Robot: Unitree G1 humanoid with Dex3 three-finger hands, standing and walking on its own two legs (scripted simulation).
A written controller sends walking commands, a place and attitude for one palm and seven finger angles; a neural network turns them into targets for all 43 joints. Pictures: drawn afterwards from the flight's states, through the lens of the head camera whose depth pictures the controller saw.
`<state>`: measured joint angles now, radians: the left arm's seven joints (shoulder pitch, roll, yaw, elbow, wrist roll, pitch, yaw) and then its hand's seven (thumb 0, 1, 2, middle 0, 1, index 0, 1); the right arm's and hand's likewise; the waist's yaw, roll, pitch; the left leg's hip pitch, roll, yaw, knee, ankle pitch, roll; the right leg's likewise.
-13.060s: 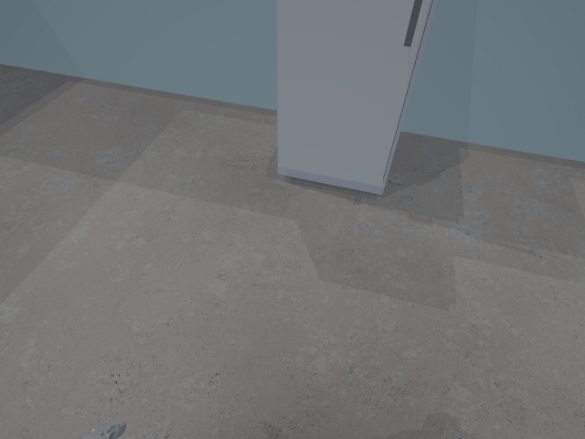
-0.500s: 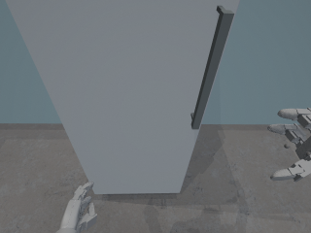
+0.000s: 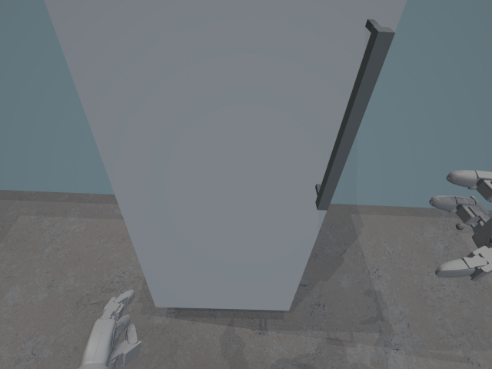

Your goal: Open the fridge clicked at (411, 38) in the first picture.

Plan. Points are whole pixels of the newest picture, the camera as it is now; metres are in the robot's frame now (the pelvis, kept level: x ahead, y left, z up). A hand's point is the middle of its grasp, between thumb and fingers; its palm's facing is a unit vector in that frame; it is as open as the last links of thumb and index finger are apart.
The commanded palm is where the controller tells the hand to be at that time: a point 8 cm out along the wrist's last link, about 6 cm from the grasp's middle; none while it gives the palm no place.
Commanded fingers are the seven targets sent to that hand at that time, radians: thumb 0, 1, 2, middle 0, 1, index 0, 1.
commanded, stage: raise the hand to about handle height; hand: right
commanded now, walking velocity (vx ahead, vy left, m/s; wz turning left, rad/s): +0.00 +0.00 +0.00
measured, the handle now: (342, 131) +0.48 -0.16 +0.18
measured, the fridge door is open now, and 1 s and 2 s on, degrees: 0 0 0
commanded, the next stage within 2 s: move the hooked fingers beside the handle in 0.10 s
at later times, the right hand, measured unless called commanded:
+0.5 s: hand (442, 212) +0.30 -0.27 +0.17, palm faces +0.03 +1.00 -0.04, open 14.0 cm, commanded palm +0.27 -0.32 +0.17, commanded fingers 0.00 0.50 -0.30 0.30 1.20 0.30 1.20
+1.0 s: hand (422, 197) +0.34 -0.26 +0.16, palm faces +0.05 +1.00 -0.01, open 14.0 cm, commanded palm +0.32 -0.30 +0.16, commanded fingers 0.00 0.50 -0.30 0.30 1.20 0.30 1.20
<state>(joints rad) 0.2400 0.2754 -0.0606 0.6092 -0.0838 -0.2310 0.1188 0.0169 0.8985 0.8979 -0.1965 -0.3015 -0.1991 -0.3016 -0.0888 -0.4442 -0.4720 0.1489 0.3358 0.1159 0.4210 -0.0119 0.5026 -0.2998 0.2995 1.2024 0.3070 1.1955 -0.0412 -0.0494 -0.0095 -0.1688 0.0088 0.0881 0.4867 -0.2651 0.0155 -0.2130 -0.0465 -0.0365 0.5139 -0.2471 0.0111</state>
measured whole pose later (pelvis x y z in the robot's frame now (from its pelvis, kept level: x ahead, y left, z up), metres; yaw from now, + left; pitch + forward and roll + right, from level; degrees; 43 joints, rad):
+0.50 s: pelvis +0.00 -0.01 +0.00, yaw +0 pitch -2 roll +1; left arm 0.23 0.26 -0.07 0.62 -0.08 -0.21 0.13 0.02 0.90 0.90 -0.20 -0.30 -0.20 -0.30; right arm -0.20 -0.43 -0.40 0.22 0.31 0.12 0.41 -0.01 0.50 -0.30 0.30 1.20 0.30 1.20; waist -0.04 -0.04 0.00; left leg -0.18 0.02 0.09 0.48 -0.26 0.00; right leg -0.23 -0.03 -0.04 0.51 -0.24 0.00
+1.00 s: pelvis +0.00 -0.01 +0.00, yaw +0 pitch -1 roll +1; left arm 0.24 0.26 -0.07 0.62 -0.08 -0.16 0.12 0.02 0.90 0.90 -0.20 -0.30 -0.20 -0.30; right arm -0.30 -0.42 -0.37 0.33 0.28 0.15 0.35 -0.01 0.50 -0.30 0.30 1.20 0.31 1.20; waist -0.02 -0.03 -0.02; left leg -0.19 0.02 0.07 0.47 -0.25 0.00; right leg -0.23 -0.03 -0.05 0.49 -0.24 0.00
